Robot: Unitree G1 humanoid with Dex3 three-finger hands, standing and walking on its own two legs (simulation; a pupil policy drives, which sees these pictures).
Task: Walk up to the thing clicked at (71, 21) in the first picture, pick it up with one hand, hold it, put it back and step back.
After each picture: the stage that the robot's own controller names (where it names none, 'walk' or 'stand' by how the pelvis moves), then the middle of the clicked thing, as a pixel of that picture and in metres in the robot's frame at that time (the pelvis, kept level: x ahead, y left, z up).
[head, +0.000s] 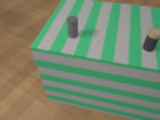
stand; (72, 27) +0.81 +0.07 -0.08
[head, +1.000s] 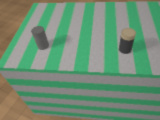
walk; (40, 38) +0.68 +0.27 -0.06
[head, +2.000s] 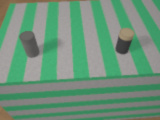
stand; (30, 44) +0.59 +0.26 -0.05
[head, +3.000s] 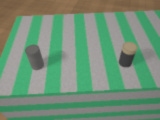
stand; (35, 57) +0.56 +0.25 -0.07
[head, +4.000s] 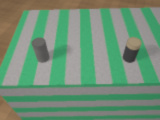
stand; (41, 50) +0.60 +0.23 -0.08
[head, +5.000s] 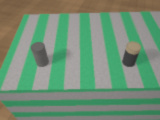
stand; (40, 54) +0.59 +0.23 -0.08
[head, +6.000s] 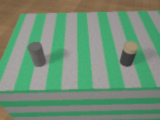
stand; (37, 54) +0.58 +0.24 -0.08
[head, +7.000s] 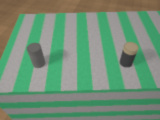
stand; (36, 55) +0.57 +0.25 -0.08
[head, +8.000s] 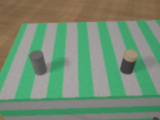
rise first; (38, 63) +0.56 +0.25 -0.08
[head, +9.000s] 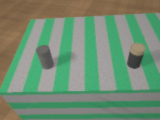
go down; (45, 57) +0.58 +0.24 -0.07
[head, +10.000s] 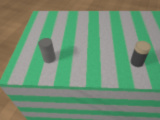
go down; (47, 51) +0.59 +0.23 -0.07
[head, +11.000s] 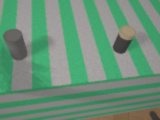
go down; (16, 45) +0.54 +0.23 -0.03
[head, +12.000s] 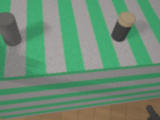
close in; (9, 30) +0.57 +0.23 -0.01
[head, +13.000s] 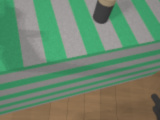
close; out of the picture +0.58 +0.26 +0.02
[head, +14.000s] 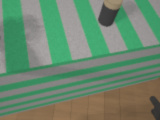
lift; out of the picture +0.55 +0.24 +0.02
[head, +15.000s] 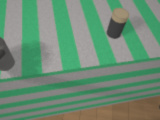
lift; (0, 54) +0.47 +0.25 +0.01
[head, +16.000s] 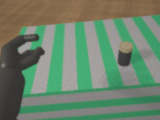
close; out of the picture +0.36 +0.24 -0.61
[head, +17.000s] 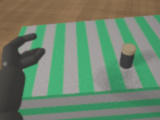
close; out of the picture +0.33 +0.33 -0.72
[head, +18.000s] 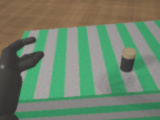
close; out of the picture +0.34 +0.40 -0.73
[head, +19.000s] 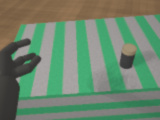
stand; out of the picture +0.33 +0.48 -0.73
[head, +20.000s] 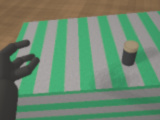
stand; out of the picture +0.35 +0.54 -0.73
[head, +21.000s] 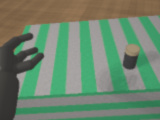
close; out of the picture +0.35 +0.59 -0.73
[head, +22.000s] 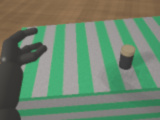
close; out of the picture +0.35 +0.65 -0.73
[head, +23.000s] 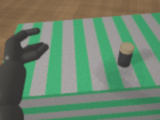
stand; out of the picture +0.34 +0.70 -0.73
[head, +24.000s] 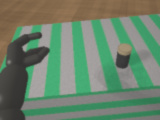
stand; out of the picture +0.35 +0.76 -0.73
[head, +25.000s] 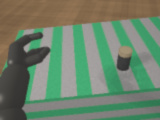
stand; out of the picture +0.34 +0.80 -0.73
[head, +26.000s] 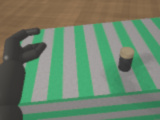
stand; out of the picture +0.34 +0.83 -0.73
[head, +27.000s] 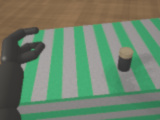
stand; out of the picture +0.35 +0.86 -0.73
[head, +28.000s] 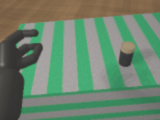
stand; out of the picture +0.36 +0.89 -0.73
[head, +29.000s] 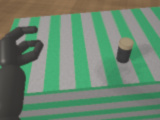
stand; out of the picture +0.36 +0.92 -0.73
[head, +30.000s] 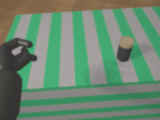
crouch; out of the picture +0.38 +0.94 -0.73
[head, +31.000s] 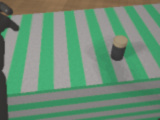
lower; out of the picture +0.36 +0.95 -0.73
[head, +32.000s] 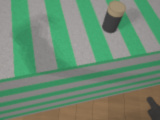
lower; out of the picture +0.32 +0.96 -0.67
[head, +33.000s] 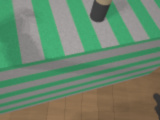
lower; out of the picture +0.35 +0.97 -0.65
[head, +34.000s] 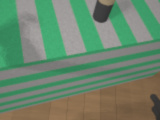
lower; out of the picture +0.36 +0.98 -0.65
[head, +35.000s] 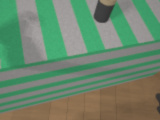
lower; out of the picture +0.35 +0.98 -0.65
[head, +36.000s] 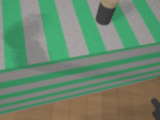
open; out of the picture +0.36 +0.98 -0.66
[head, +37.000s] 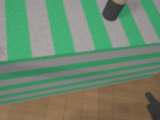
sink last; out of the picture +0.35 +0.96 -0.65
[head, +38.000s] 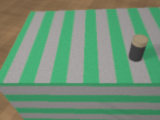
sink last; out of the picture +0.39 +0.98 -0.69
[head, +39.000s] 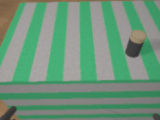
stand; out of the picture +0.38 +0.96 -0.70
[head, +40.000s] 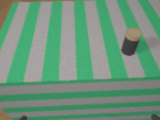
stand; out of the picture +0.36 +0.96 -0.68
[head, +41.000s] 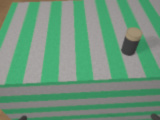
stand; out of the picture +0.35 +0.95 -0.68
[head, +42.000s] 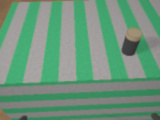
stand; out of the picture +0.35 +0.94 -0.68
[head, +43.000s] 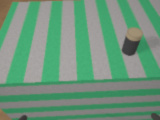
stand; out of the picture +0.36 +0.93 -0.68
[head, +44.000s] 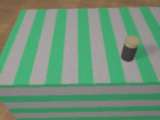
stand; out of the picture +0.39 +0.92 -0.72
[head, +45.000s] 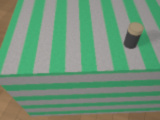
walk; out of the picture +0.41 +0.89 -0.73
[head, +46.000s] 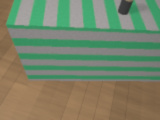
walk; out of the picture +0.67 +0.85 -0.74
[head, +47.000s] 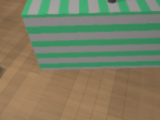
stand; out of the picture +0.95 +0.90 -0.73
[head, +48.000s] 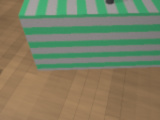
stand; out of the picture +0.94 +0.87 -0.75
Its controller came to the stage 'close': yes
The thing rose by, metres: 0.02
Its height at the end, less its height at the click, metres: -0.67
